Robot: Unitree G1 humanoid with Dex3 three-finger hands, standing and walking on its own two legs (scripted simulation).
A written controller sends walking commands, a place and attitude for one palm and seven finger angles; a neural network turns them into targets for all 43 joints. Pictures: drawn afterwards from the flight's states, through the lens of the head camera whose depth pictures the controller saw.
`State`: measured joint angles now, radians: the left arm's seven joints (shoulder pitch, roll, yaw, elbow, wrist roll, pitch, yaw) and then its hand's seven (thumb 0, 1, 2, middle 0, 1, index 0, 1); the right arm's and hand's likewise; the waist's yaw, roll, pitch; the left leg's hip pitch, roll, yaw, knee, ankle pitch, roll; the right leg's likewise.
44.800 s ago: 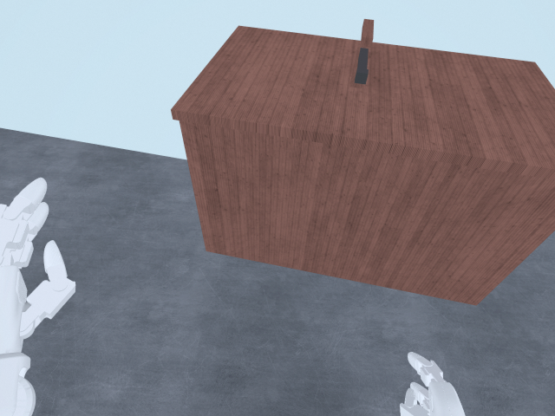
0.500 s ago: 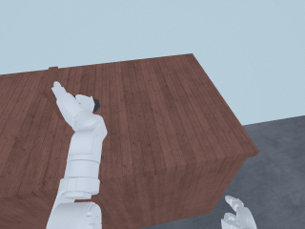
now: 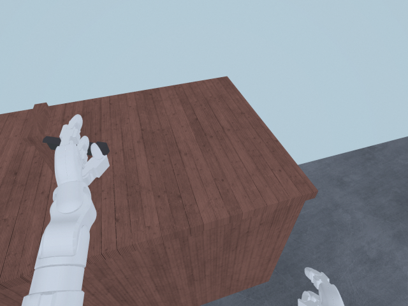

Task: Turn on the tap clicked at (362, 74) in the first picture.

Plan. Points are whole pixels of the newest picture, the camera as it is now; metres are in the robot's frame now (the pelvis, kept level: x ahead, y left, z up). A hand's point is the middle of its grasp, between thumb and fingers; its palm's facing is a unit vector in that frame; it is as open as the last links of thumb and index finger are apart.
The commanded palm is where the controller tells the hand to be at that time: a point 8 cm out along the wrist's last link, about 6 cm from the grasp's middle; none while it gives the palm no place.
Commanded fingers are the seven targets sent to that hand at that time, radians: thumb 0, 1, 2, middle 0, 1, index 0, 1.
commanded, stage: draw the hand back beside the body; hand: left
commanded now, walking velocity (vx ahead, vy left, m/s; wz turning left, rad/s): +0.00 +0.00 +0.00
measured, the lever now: (100, 150) +0.43 +0.28 +0.08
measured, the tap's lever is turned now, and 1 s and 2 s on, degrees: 61 61 61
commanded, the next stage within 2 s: step back with the hand held close in 1.20 s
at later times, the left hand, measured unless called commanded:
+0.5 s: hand (70, 198) +0.24 +0.24 +0.15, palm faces +0.34 -0.90 -0.26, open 7.6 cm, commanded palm +0.20 +0.28 +0.16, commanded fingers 0.00 0.90 0.90 -0.19 -0.27 -0.19 -0.27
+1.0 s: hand (28, 229) +0.19 +0.27 +0.15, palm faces +0.43 -0.83 -0.35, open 7.4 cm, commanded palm +0.15 +0.31 +0.16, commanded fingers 0.00 0.90 0.90 -0.20 -0.30 -0.20 -0.30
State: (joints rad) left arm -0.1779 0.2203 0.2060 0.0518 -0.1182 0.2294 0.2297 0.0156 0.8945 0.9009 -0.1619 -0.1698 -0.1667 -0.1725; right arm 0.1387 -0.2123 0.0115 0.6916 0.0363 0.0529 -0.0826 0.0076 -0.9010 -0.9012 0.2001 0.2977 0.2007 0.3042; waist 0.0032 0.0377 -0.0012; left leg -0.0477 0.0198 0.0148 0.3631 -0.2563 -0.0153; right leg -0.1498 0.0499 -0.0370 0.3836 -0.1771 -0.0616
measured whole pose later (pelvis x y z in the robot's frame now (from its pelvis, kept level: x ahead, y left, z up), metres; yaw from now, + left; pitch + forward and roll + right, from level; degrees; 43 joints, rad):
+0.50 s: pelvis -0.01 +0.01 +0.00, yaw +1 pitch -6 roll +0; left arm 0.14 0.31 0.19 -0.14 -0.09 -0.08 0.10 0.02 0.89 0.90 -0.19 -0.24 -0.19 -0.25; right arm 0.12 -0.19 0.04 0.63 0.01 -0.04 -0.04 0.01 -0.90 -0.90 0.20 0.30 0.20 0.30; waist 0.04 0.06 0.06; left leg -0.02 0.01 0.00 0.34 -0.22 0.00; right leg -0.09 0.04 -0.05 0.32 -0.13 -0.05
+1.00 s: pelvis +0.00 +0.02 +0.00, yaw +2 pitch -5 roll -1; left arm 0.44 0.34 0.26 -0.40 -0.08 -0.10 0.10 0.02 0.89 0.90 -0.21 -0.30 -0.21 -0.30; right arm 0.14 -0.22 0.02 0.63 0.00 -0.08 -0.04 0.01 -0.90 -0.90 0.20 0.30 0.20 0.30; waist 0.08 0.06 0.04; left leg -0.02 0.00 -0.02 0.38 -0.27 0.01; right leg -0.09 0.02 -0.06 0.34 -0.17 -0.03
